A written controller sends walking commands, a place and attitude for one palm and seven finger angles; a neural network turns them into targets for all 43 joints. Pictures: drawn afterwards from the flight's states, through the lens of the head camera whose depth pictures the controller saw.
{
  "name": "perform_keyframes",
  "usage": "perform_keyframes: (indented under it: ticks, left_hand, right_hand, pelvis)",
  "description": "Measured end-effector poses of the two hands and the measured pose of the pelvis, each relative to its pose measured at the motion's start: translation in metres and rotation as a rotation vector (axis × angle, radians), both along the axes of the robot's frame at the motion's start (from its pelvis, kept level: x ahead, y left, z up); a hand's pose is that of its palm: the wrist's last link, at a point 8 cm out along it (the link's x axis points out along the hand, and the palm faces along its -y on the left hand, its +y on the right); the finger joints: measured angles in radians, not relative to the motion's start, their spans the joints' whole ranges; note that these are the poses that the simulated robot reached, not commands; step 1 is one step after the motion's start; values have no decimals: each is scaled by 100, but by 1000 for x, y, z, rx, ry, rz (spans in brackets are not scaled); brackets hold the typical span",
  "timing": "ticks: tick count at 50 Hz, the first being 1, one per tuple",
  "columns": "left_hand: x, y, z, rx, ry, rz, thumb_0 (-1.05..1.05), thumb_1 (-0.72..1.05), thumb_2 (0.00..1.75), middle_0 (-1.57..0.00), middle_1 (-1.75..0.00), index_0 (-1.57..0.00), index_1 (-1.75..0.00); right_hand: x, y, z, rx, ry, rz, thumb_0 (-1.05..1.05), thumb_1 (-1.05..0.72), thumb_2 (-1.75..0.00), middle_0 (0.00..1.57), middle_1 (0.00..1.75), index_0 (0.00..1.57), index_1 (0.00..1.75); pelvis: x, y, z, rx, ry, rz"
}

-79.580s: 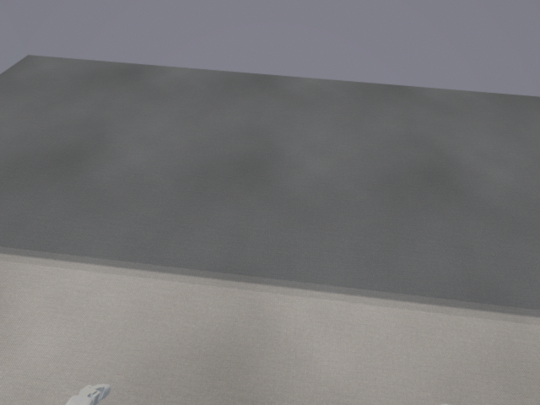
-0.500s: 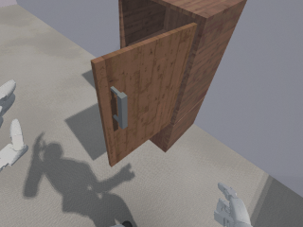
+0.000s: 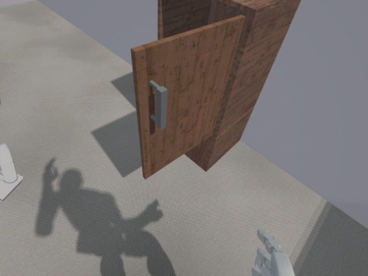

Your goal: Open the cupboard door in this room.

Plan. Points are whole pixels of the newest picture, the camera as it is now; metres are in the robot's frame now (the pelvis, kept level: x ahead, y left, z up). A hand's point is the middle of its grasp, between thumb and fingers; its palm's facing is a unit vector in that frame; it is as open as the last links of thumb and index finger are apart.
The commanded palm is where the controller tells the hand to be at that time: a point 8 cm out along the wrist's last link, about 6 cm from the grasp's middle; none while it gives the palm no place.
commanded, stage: stop stepping back and stand still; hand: left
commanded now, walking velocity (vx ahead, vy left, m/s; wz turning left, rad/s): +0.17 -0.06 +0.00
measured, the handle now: (157, 105) +0.56 +0.11 +0.03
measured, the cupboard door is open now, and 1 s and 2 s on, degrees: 85 85 85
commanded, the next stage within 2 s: let the arm hang, fingers relaxed in 0.38 s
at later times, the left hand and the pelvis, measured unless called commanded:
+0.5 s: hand (8, 200) +0.18 +0.27 +0.16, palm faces +0.42 -0.76 -0.49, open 7.4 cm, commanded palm none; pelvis -0.02 +0.00 +0.00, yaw +2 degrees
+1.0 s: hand out of the picture -0.03 +0.21 -0.16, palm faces +0.05 -0.97 -0.24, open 7.1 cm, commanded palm none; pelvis -0.03 +0.01 +0.01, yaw +3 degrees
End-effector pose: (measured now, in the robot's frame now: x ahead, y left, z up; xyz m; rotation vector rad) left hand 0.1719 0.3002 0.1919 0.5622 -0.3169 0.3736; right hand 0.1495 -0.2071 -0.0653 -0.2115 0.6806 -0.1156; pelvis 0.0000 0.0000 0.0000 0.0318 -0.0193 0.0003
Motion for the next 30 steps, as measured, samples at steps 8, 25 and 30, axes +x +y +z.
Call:
perform_keyframes:
  ticks: [8,25,30]
  left_hand:
    - [-25,-23,12,83,64,-52,1,89,89,-21,-30,-21,-30]
    - [-29,2,-10,19,45,25,1,89,89,-21,-30,-21,-30]
    - [-8,7,-133,-198,580,75,0,90,89,-20,-30,-20,-30]
  right_hand:
    - [-28,-10,-16,62,63,-15,1,-90,-90,21,30,21,30]
    - [-25,-33,-5,-64,45,-22,2,-90,-90,20,30,20,30]
    - [-18,-22,-41,34,138,22,1,-90,-90,20,30,20,30]
  pelvis:
    - [-15,-10,2,-30,10,-7]
    - [-17,3,0,-20,-7,27]
    - [-21,11,-4,-27,13,47]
